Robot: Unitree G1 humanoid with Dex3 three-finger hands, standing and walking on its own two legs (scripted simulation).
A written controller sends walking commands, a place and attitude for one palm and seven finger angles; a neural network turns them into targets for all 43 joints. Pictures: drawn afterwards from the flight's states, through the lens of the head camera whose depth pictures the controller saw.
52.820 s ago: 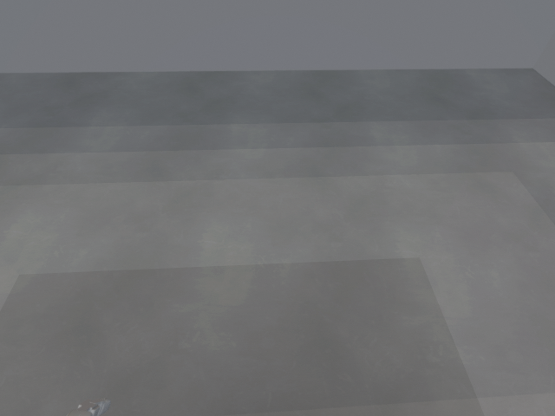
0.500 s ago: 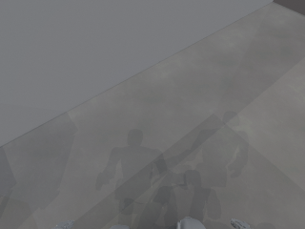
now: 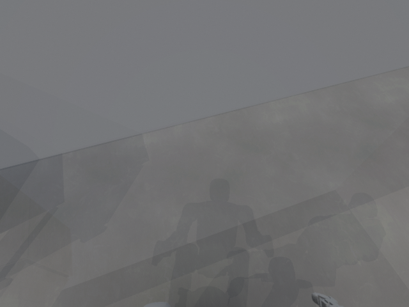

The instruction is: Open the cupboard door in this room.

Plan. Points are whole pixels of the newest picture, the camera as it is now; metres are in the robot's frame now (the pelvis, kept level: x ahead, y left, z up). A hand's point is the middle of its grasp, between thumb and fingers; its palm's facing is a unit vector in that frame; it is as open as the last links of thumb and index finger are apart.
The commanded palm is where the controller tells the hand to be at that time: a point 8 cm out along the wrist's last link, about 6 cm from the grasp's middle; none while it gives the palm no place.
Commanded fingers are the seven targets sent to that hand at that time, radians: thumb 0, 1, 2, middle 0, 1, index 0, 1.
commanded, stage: turn to face it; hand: left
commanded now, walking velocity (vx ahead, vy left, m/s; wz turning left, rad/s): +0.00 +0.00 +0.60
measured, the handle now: out of the picture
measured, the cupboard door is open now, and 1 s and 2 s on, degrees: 49 49 49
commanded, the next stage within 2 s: take the last steps up to it in 1.92 s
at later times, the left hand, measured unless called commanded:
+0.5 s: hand out of the picture +0.03 +0.14 -0.13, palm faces +0.30 -0.92 -0.27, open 7.3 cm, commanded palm none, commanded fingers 0.00 0.90 0.90 -0.20 -0.30 -0.20 -0.30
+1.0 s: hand out of the picture -0.02 +0.18 -0.14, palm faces +0.57 -0.77 -0.28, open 7.3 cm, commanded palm none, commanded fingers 0.00 0.90 0.90 -0.20 -0.30 -0.20 -0.30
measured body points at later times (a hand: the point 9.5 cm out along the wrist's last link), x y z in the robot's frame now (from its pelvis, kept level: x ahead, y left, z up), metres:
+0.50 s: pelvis +0.01 -0.06 +0.02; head +0.06 -0.07 +0.47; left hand +0.01 +0.19 -0.11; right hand +0.18 -0.29 -0.13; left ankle -0.04 +0.07 -0.65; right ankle +0.03 -0.16 -0.72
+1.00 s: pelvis +0.02 -0.07 +0.01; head +0.06 -0.04 +0.46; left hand -0.05 +0.22 -0.12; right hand +0.23 -0.23 -0.13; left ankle -0.03 +0.05 -0.72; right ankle +0.10 -0.19 -0.70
